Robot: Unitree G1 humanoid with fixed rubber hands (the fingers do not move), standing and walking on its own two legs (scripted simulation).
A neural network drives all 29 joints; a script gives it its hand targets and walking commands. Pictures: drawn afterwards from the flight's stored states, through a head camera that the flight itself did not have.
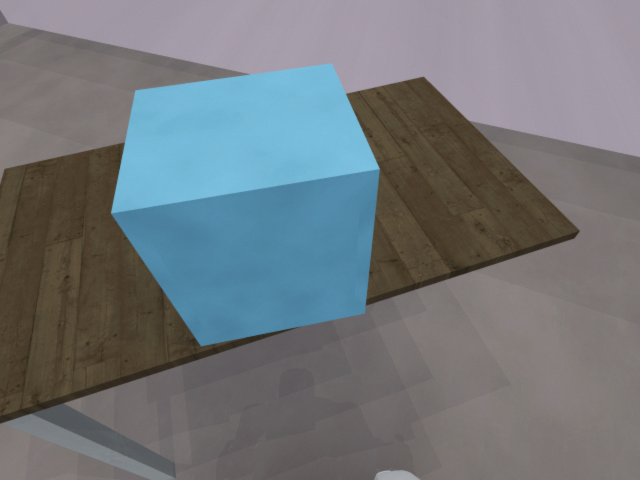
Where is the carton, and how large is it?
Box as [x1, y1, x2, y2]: [111, 63, 379, 345]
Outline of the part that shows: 331,63 135,90 111,213 200,345 364,313 379,168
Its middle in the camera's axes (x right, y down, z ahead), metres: -0.08 -0.04 +0.51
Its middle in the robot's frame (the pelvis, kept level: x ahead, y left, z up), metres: +0.42 +0.08 +0.10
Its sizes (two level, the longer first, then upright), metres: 0.237 0.203 0.273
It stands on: a table, 0.73 m high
